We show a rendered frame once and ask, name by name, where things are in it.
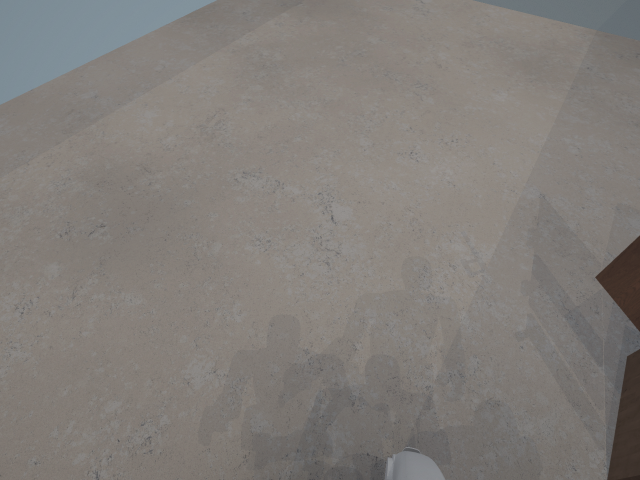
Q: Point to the robot right thigh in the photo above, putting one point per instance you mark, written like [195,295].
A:
[408,465]

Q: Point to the cupboard door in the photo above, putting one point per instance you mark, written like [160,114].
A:
[621,279]

